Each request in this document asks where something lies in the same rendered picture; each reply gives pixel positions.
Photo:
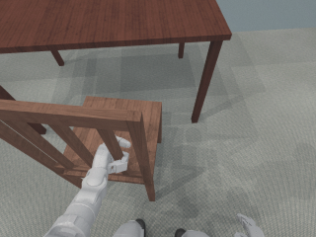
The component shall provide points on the robot left hand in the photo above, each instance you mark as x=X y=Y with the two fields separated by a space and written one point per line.
x=103 y=158

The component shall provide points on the robot left thigh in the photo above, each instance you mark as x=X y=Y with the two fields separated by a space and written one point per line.
x=129 y=230

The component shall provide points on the table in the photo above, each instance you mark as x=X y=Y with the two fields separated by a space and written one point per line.
x=53 y=25

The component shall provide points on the left robot shin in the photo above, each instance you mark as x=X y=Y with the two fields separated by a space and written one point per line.
x=133 y=221

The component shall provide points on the left robot forearm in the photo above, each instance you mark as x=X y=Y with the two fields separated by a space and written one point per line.
x=81 y=213

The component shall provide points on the chair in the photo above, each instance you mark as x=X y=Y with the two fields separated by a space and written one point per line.
x=98 y=121

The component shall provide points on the robot right hand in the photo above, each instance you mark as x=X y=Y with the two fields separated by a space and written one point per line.
x=250 y=226

